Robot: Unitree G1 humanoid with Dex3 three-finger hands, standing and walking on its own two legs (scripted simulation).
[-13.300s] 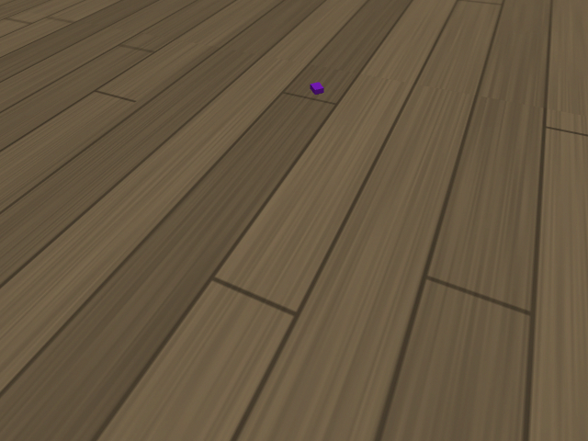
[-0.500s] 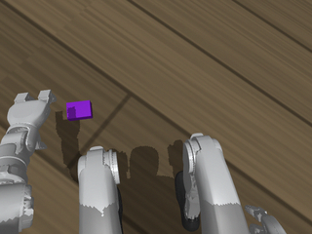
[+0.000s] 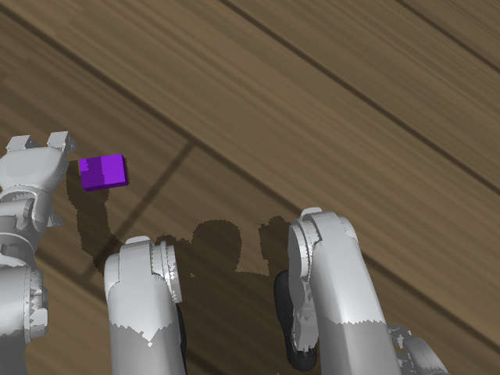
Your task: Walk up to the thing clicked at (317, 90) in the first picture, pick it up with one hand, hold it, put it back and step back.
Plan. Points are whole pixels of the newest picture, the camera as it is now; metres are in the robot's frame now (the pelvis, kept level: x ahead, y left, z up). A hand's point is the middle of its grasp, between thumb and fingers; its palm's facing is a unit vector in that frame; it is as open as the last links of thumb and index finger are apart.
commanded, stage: rise first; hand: left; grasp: from above
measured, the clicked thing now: (104, 172) +0.49 +0.25 -0.32
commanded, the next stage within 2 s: none
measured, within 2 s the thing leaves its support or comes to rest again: neither
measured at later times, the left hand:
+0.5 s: hand (60, 185) +0.43 +0.29 -0.19, palm faces -0.47 -0.06 -0.88, open 13.6 cm
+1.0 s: hand (66, 179) +0.45 +0.29 -0.20, palm faces -0.46 -0.06 -0.88, open 13.7 cm
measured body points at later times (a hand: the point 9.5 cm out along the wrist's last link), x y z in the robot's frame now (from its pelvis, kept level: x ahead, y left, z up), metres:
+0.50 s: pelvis +0.00 +0.00 -0.01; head +0.25 +0.07 +0.36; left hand +0.46 +0.29 -0.14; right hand +0.06 -0.28 -0.12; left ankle +0.07 +0.13 -0.30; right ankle +0.10 -0.14 -0.30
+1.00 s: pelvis +0.00 +0.00 -0.02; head +0.25 +0.08 +0.36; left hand +0.47 +0.29 -0.15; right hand +0.05 -0.28 -0.12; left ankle +0.07 +0.13 -0.30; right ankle +0.10 -0.14 -0.30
